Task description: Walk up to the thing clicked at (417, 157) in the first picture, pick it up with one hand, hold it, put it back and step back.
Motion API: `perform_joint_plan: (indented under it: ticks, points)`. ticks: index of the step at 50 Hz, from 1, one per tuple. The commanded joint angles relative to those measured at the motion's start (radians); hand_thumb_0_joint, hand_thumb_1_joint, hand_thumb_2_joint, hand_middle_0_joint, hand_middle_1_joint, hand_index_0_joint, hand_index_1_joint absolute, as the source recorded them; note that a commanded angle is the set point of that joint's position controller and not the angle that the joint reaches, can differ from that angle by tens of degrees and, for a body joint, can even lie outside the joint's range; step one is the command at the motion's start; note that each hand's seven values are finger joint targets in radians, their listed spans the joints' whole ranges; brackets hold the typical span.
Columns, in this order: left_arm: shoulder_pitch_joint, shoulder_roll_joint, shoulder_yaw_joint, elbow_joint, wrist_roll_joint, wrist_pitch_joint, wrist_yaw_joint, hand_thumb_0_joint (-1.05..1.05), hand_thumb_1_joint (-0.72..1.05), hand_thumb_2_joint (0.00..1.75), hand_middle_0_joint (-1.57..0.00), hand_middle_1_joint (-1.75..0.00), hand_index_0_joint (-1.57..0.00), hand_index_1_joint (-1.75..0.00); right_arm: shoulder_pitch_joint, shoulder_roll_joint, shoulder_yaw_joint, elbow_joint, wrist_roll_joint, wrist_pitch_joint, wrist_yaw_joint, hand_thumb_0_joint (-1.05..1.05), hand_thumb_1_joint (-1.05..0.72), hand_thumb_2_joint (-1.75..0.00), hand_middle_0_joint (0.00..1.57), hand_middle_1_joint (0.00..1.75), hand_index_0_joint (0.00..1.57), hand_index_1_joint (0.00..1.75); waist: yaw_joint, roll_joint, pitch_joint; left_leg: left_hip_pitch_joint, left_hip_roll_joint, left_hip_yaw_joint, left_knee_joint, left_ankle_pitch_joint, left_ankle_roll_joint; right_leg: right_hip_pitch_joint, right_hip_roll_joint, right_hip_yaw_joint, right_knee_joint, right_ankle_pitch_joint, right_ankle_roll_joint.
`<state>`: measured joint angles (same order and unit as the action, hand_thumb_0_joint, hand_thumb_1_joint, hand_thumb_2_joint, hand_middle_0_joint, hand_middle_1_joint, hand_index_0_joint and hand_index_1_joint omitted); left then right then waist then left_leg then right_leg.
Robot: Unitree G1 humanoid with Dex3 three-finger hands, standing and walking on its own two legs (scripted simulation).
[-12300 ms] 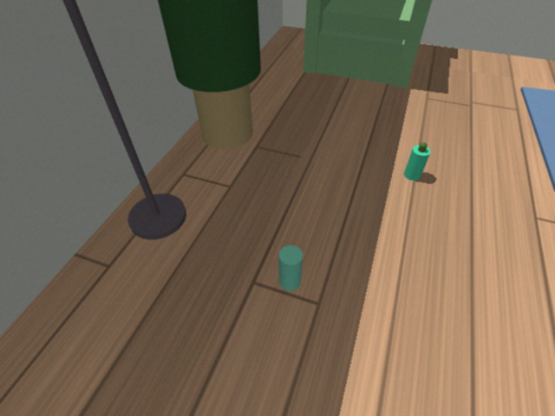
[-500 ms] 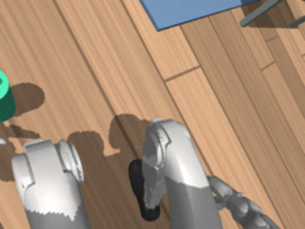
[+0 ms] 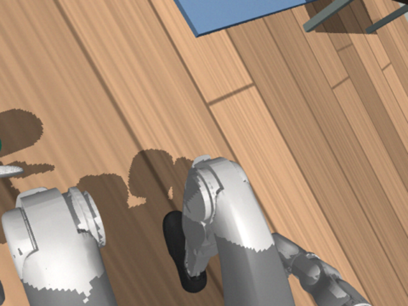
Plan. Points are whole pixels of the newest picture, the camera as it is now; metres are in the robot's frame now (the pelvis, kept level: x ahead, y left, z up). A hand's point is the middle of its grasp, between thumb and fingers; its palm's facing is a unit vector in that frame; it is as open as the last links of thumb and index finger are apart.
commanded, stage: close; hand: left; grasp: from the side
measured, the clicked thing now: out of the picture +0.45 +0.28 -0.18
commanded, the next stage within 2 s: settle in 0.62 s
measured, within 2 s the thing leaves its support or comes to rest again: leaves its support in 1.10 s
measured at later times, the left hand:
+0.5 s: hand out of the picture +0.43 +0.28 -0.17, palm faces +0.38 -0.93 -0.01, open 11.4 cm
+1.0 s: hand out of the picture +0.43 +0.28 -0.17, palm faces +0.36 -0.93 -0.01, open 11.3 cm
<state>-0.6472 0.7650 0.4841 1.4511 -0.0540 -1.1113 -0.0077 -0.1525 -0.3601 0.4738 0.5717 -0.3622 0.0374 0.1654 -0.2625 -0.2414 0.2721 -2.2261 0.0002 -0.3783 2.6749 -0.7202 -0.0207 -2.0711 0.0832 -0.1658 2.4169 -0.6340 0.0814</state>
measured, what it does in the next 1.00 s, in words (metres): stands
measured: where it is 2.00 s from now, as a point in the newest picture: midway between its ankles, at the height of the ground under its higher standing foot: (136, 294)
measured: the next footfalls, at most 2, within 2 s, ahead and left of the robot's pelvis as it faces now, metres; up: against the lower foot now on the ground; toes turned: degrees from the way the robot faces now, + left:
none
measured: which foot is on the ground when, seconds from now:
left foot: down 0.00-1.00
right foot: down 0.00-1.00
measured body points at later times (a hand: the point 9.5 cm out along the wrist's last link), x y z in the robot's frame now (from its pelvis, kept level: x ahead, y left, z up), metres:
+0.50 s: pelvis +0.00 +0.00 +0.00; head +0.22 +0.19 +0.34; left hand +0.41 +0.33 -0.16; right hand +0.17 -0.24 -0.04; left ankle +0.08 +0.12 -0.25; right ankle +0.14 -0.14 -0.25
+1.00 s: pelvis +0.00 +0.00 +0.01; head +0.24 +0.19 +0.34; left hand +0.41 +0.33 -0.16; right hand +0.17 -0.25 -0.03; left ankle +0.08 +0.12 -0.25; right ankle +0.14 -0.14 -0.25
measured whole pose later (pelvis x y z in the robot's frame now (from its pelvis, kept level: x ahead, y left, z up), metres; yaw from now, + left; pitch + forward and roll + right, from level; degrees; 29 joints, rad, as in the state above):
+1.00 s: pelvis +0.00 +0.00 +0.01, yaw -1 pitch +15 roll -19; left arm -0.66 0.78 0.46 1.32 -0.04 -1.02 0.04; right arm -0.14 -0.35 0.45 0.57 -0.35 0.07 0.17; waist -0.25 -0.25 0.27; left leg -2.23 0.00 -0.39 2.66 -0.74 -0.03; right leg -2.07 0.07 -0.18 2.39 -0.64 0.08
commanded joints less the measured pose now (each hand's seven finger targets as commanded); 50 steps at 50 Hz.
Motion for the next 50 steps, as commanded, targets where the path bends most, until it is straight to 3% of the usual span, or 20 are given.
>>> perform_joint_plan:
  ticks: [1,10,17,30,36,42,46,50]
  points:
    - [-0.217,0.149,-0.008,-0.121,0.014,-0.082,0.025,0.00,-0.22,0.27,-0.22,-0.21,-0.20,-0.22,0.030,-0.349,-0.113,-0.011,-0.009,0.007,-0.017,0.00,-0.90,-0.90,0.20,0.30,0.20,0.30,-0.104,0.519,-0.546,0.385,0.058,0.104,-0.349,0.106,-0.015,0.242,0.016,-0.167,-0.155,0.156,-0.078]
    - [-0.258,0.140,-0.046,-0.133,0.028,-0.078,0.034,0.00,0.12,0.45,-0.42,-0.38,-0.40,-0.39,0.030,-0.348,-0.108,-0.004,-0.009,0.017,-0.020,0.00,-0.88,-0.90,0.20,0.30,0.20,0.30,-0.125,0.532,-0.557,0.417,0.064,0.093,-0.347,0.153,-0.019,0.247,0.017,-0.171,-0.152,0.204,-0.076]
    - [-0.271,0.146,-0.056,-0.113,0.033,-0.077,0.044,0.00,0.32,0.59,-0.57,-0.53,-0.56,-0.54,0.026,-0.346,-0.102,-0.005,-0.009,0.023,-0.019,0.00,-0.87,-0.89,0.20,0.30,0.20,0.30,-0.122,0.515,-0.538,0.398,0.064,0.089,-0.350,0.117,-0.016,0.234,0.019,-0.176,-0.161,0.173,-0.077]
    - [-0.318,0.179,-0.049,-0.107,0.033,-0.077,0.049,0.00,0.28,0.89,-0.89,-0.91,-0.89,-0.92,0.023,-0.348,-0.094,-0.009,-0.010,0.029,-0.022,0.00,-0.88,-0.90,0.20,0.30,0.20,0.30,-0.135,0.511,-0.547,0.396,0.067,0.088,-0.352,0.106,-0.012,0.243,0.021,-0.175,-0.172,0.169,-0.076]
    - [-0.281,0.162,-0.037,-0.107,0.024,-0.075,0.044,0.00,0.30,1.04,-1.04,-1.08,-1.03,-1.09,0.022,-0.353,-0.095,-0.010,-0.007,0.034,-0.020,0.00,-0.89,-0.90,0.20,0.30,0.20,0.30,-0.123,0.543,-0.554,0.440,0.072,0.070,-0.373,0.146,-0.025,0.242,0.017,-0.182,-0.159,0.196,-0.078]
    - [-0.280,0.174,-0.035,-0.204,0.022,-0.063,0.035,0.00,0.32,1.20,-1.15,-1.24,-1.13,-1.26,0.034,-0.350,-0.111,-0.010,-0.001,0.036,-0.018,0.00,-0.91,-0.91,0.20,0.30,0.20,0.30,-0.104,0.583,-0.600,0.458,0.068,0.089,-0.370,0.178,-0.025,0.261,0.013,-0.169,-0.160,0.217,-0.082]
    - [-0.270,0.162,-0.025,-0.316,0.017,-0.038,0.032,0.00,0.32,1.24,-1.19,-1.29,-1.18,-1.32,0.054,-0.341,-0.131,-0.005,0.006,0.041,-0.015,0.00,-0.91,-0.91,0.20,0.30,0.20,0.30,-0.082,0.638,-0.650,0.512,0.070,0.094,-0.385,0.225,-0.034,0.262,0.009,-0.162,-0.154,0.247,-0.086]
    - [-0.281,0.187,-0.001,-0.497,0.009,-0.006,0.036,0.00,0.30,1.22,-1.21,-1.30,-1.19,-1.32,0.077,-0.332,-0.163,-0.009,0.021,0.046,-0.016,0.00,-0.91,-0.91,0.20,0.30,0.20,0.30,-0.049,0.696,-0.735,0.549,0.069,0.115,-0.394,0.256,-0.034,0.282,0.002,-0.139,-0.158,0.267,-0.091]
